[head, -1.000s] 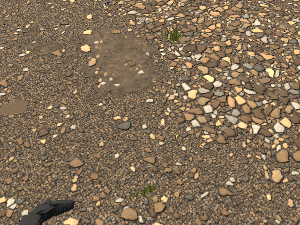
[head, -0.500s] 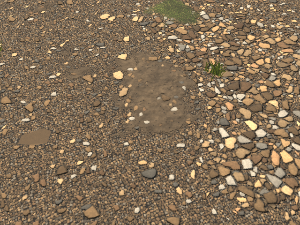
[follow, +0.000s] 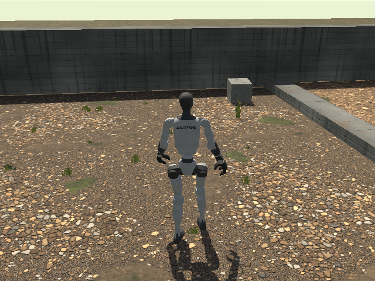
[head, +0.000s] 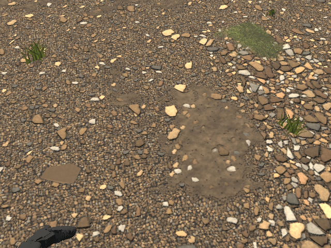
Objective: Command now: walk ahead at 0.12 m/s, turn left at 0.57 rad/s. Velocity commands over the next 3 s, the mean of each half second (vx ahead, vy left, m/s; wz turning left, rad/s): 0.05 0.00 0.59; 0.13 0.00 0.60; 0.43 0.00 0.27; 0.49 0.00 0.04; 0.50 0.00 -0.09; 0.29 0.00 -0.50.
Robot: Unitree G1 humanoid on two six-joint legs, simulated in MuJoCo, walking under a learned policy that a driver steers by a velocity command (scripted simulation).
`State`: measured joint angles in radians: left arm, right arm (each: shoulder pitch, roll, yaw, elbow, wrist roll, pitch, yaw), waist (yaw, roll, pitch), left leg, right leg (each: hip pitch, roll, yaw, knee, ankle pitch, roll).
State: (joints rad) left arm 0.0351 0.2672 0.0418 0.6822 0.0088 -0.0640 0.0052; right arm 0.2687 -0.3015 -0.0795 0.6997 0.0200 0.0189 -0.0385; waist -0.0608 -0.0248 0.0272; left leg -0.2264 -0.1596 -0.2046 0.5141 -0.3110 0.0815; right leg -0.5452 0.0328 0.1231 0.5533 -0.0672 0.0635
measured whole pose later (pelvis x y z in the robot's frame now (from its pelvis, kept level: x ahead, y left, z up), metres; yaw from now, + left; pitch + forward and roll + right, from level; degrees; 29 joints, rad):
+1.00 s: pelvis +0.08 +0.02 +0.00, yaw +35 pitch +2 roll -1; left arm 0.22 0.28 0.08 0.74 0.00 -0.07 0.00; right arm 0.25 -0.31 -0.07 0.61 0.02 0.02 -0.02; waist 0.01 0.04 -0.04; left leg -0.47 -0.10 -0.15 0.93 -0.44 0.03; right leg -0.21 0.03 0.01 0.47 -0.30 -0.02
